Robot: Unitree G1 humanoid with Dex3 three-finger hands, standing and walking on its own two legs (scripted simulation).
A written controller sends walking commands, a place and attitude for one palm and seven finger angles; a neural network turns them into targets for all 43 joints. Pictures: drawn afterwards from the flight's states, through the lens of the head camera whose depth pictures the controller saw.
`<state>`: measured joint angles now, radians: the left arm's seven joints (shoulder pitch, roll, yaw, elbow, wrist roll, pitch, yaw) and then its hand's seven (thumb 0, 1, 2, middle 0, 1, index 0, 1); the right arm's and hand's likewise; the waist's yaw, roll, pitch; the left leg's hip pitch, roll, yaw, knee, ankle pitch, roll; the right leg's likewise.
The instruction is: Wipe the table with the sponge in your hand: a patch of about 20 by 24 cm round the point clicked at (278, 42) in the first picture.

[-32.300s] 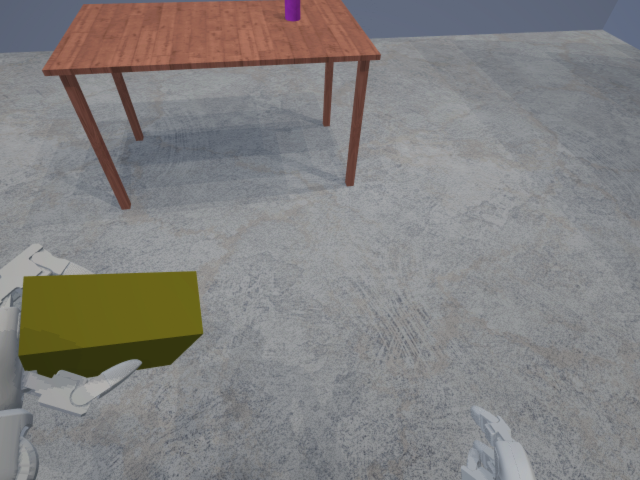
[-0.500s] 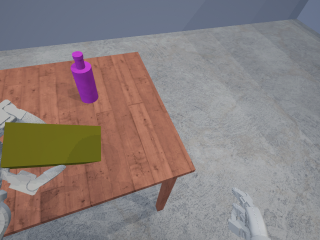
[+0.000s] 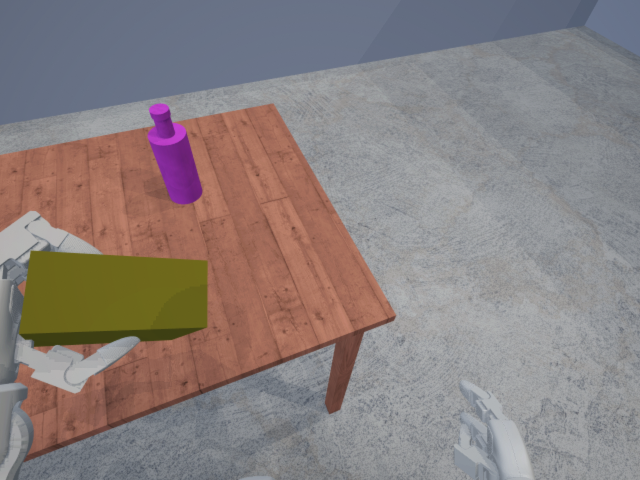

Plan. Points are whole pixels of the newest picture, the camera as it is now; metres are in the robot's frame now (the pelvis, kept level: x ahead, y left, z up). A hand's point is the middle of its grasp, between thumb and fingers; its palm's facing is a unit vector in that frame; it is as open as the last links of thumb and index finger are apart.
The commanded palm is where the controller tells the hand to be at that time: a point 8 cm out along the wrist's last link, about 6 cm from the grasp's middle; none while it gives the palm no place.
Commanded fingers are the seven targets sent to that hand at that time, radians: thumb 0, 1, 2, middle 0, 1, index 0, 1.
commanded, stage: come to a stop and stand still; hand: left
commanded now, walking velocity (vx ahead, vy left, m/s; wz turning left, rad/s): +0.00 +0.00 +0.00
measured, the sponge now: (142, 305) +0.25 +0.20 +0.14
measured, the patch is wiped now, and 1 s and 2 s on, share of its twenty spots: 0.00 0.00 0.00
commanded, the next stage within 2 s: look again from close up in 1.04 s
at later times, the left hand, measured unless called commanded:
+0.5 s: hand (64, 315) +0.22 +0.25 +0.15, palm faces +0.39 -0.84 -0.38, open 10.2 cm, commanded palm +0.16 +0.28 +0.18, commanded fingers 0.00 0.10 1.30 -1.20 -1.60 -1.20 -1.60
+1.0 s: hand (86, 287) +0.25 +0.24 +0.16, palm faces +0.37 -0.83 -0.41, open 10.2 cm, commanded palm +0.19 +0.27 +0.18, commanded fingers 0.00 0.10 1.30 -1.20 -1.60 -1.20 -1.60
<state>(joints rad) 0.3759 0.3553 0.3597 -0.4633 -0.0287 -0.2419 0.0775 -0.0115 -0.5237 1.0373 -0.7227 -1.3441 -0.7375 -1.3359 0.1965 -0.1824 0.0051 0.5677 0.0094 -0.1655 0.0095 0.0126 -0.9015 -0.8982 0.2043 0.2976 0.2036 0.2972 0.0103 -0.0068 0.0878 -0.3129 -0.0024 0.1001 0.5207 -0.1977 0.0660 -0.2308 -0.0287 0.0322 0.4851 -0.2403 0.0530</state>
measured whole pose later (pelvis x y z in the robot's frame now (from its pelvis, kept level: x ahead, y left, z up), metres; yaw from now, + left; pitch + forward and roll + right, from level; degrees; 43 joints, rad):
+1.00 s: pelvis +0.04 -0.01 +0.01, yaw +2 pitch +0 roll -2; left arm 0.46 0.39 0.36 -0.50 -0.03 -0.19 0.09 -0.01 -0.52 1.04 -0.73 -1.34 -0.74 -1.33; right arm 0.20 -0.19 0.01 0.57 0.01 -0.12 -0.04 0.01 -0.90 -0.90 0.20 0.30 0.20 0.30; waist 0.01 -0.02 0.04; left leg -0.26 0.01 0.06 0.47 -0.22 0.04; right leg -0.13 -0.01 -0.01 0.37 -0.24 0.03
